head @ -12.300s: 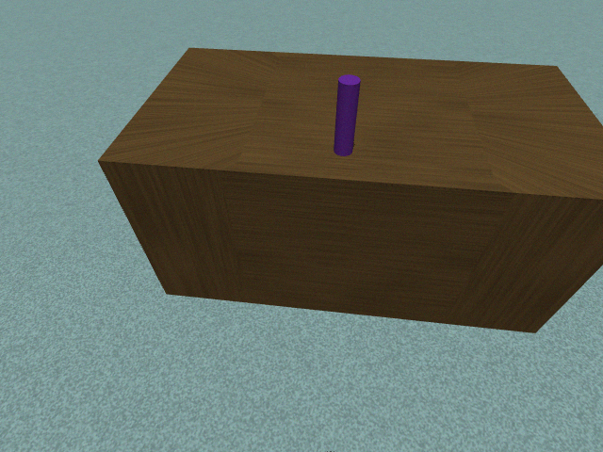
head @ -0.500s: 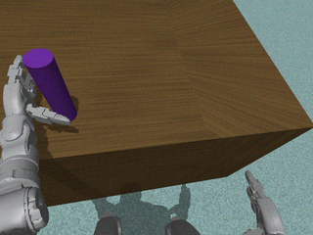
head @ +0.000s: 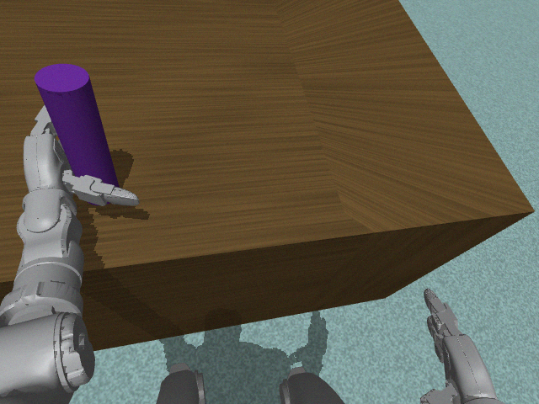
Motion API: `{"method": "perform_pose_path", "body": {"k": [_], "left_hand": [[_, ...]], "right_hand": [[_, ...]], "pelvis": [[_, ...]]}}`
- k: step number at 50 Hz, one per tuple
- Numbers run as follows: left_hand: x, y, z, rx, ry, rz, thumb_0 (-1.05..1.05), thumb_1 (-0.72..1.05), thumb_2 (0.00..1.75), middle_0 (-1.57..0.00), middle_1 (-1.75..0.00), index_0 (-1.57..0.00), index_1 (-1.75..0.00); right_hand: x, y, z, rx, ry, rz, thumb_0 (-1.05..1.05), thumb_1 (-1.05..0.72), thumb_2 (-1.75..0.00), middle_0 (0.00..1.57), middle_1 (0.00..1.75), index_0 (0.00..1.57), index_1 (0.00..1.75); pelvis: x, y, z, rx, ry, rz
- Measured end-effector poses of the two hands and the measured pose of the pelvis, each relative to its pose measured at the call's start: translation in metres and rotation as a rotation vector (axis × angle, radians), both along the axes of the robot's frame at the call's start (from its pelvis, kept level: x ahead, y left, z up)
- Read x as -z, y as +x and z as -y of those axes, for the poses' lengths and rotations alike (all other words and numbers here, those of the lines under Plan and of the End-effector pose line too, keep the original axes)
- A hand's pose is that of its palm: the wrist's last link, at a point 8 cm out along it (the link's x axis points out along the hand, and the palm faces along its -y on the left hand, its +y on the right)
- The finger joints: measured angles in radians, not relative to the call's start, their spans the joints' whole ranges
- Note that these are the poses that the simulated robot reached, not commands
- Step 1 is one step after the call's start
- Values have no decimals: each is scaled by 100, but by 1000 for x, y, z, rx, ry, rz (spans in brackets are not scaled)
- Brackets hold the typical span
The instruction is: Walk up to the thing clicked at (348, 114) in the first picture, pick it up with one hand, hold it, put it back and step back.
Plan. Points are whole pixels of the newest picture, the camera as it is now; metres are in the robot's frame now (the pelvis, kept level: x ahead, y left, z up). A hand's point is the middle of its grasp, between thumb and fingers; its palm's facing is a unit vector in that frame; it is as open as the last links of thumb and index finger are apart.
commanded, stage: close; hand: left
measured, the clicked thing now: (85, 145) +0.48 +0.21 +0.07
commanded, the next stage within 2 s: settle in 0.42 s
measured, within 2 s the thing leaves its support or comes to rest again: leaves its support in 0.70 s
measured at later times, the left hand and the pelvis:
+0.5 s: hand (97, 169) +0.47 +0.21 +0.03, palm faces +0.14 -0.99 +0.01, open 7.8 cm; pelvis +0.01 +0.00 +0.01, yaw +0 degrees
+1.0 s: hand (86, 148) +0.48 +0.21 +0.07, palm faces +0.14 -0.99 -0.01, open 7.3 cm; pelvis +0.01 +0.00 +0.02, yaw +0 degrees
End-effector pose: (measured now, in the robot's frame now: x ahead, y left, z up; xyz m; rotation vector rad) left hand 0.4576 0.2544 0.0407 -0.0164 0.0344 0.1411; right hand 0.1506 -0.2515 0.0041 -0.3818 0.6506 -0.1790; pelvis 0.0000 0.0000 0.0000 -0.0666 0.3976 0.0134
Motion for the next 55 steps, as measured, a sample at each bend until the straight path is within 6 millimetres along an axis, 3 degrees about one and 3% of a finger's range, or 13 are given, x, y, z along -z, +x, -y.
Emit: {"method": "perform_pose_path", "body": {"k": [8,24,35,55], "left_hand": [[5,0,0,-3,-1,-4,-2,-45,23,-57,-39,-57,-39],[9,-15,-1,-4,5,-7,-1,-12,69,-103,-89,-103,-90],[4,-14,-4,-2,25,-11,-2,-9,112,-92,-110,-92,-109],[-41,-7,-4,3,29,-8,-3,-13,119,-93,-112,-92,-113]], "right_hand": [[-3,0,1,8,2,0,-1,49,-5,6,5,6,5],[-8,12,0,1,3,8,-1,48,-5,6,5,6,5],[-1,7,-1,12,17,-26,-1,49,-6,6,5,6,5],[-3,12,-2,44,64,-39,-1,50,-6,6,5,6,6]], "pelvis": [[-1,4,-1,6,2,-3],[-5,9,-1,1,5,16],[-6,8,-1,-1,5,22],[-23,14,-2,2,16,66]]}}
